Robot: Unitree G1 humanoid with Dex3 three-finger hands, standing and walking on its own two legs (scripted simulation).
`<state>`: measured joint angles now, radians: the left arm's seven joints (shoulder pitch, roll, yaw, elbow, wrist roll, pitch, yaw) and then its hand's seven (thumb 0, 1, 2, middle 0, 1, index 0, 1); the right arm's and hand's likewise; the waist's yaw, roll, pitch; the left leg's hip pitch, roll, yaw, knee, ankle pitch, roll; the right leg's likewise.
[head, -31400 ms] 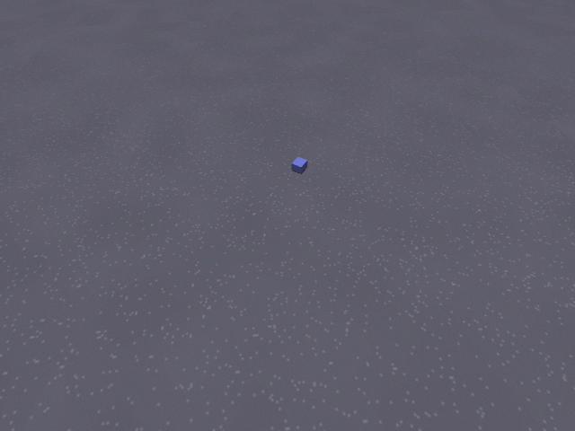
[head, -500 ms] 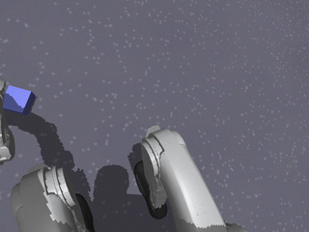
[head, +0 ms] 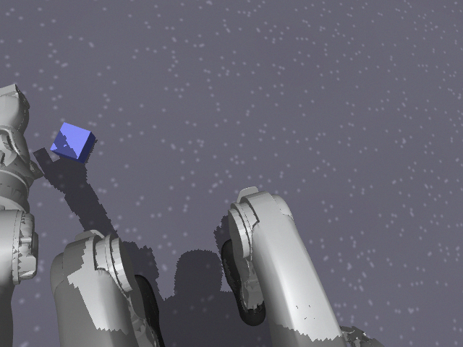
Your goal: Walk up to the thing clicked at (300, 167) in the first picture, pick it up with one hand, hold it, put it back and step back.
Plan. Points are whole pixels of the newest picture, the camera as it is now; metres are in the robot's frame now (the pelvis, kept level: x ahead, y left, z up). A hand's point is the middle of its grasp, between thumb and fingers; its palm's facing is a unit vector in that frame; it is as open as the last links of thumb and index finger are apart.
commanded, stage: home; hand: left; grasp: from above
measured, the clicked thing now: (74, 143) +0.55 +0.22 -0.32
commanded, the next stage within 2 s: none
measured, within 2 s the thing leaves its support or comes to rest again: neither
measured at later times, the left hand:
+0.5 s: hand out of the picture +0.34 +0.27 +0.00, palm faces -0.42 -0.47 -0.78, open 9.7 cm
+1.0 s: hand out of the picture +0.25 +0.21 +0.22, palm faces +0.00 -0.93 -0.37, open 7.5 cm
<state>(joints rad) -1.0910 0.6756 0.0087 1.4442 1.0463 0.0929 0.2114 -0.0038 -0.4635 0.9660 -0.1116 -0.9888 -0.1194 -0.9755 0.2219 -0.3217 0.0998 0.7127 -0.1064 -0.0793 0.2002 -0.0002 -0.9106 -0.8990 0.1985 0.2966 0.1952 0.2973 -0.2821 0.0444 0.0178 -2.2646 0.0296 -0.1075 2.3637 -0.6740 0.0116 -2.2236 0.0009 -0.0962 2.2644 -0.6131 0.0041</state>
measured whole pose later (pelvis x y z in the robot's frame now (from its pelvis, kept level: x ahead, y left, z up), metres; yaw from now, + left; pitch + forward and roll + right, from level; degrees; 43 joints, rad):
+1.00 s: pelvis +0.05 +0.00 +0.30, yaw +7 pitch +20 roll -3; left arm 0.25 0.28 -0.02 0.13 0.09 0.25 0.08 0.01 0.88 0.89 -0.21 -0.30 -0.21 -0.30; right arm 0.21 -0.22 0.00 0.58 0.05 -0.12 -0.10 0.01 -0.90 -0.90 0.20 0.30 0.20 0.30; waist -0.06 0.04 -0.20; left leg -1.14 0.02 -0.04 1.35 -0.55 0.00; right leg -1.12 -0.01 -0.06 1.30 -0.53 0.00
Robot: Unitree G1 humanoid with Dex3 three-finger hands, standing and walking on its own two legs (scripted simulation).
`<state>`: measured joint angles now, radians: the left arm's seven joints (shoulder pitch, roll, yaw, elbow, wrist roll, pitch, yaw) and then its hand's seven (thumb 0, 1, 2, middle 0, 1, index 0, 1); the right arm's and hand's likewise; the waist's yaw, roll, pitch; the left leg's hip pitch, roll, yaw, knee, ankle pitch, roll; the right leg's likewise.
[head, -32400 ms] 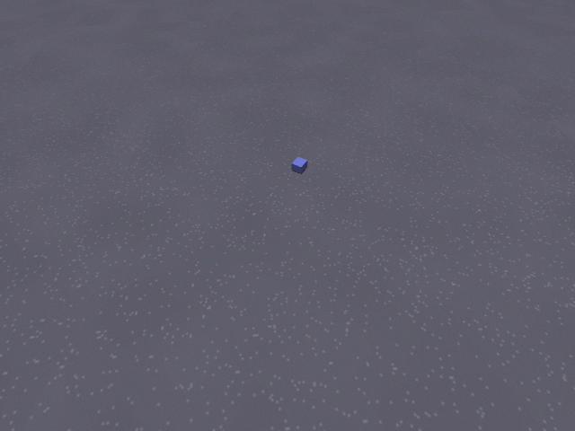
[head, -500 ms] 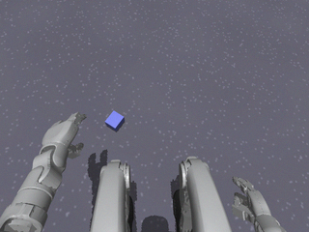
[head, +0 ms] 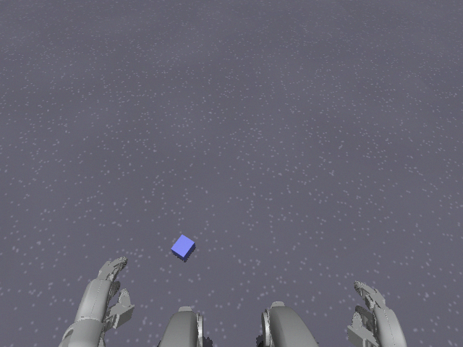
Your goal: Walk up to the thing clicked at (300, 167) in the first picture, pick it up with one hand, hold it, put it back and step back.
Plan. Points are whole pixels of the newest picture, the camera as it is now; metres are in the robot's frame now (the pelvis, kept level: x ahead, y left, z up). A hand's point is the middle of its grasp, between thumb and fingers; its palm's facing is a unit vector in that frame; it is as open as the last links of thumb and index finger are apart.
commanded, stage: home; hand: left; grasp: from above
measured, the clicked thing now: (183, 247) +0.52 +0.16 -0.62
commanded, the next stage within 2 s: none
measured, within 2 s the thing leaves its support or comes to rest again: neither
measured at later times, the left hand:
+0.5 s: hand (99, 320) +0.19 +0.19 +0.02, palm faces +0.09 -0.98 -0.19, open 7.5 cm
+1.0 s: hand (101, 309) +0.21 +0.19 +0.02, palm faces +0.07 -0.98 -0.19, open 7.4 cm
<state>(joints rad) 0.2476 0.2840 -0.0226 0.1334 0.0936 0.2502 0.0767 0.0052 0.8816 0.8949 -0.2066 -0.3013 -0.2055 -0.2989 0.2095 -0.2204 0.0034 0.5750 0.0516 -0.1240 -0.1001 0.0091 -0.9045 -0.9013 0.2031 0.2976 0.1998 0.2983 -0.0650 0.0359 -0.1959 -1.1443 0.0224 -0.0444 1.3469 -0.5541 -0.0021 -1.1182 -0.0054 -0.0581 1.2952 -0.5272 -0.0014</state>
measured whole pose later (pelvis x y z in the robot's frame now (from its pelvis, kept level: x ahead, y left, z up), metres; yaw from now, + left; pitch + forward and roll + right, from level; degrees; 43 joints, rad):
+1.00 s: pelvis +0.05 +0.01 +0.07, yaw +1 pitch +10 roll -3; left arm 0.49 0.23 0.03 -0.10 -0.06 0.43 0.02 0.01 0.90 0.90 -0.20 -0.30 -0.20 -0.29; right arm 0.31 -0.22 0.03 0.54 0.01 -0.23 -0.18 0.01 -0.90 -0.90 0.20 0.30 0.20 0.30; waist -0.04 0.04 -0.16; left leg -0.68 0.02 -0.04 1.00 -0.50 0.01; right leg -0.64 -0.01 -0.06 0.93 -0.47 0.01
